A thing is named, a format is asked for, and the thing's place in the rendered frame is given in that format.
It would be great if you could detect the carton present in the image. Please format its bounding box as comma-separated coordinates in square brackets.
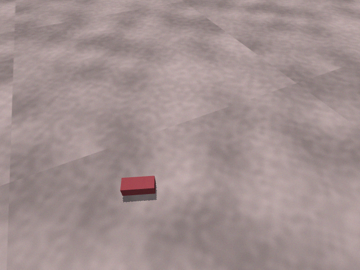
[120, 175, 156, 196]

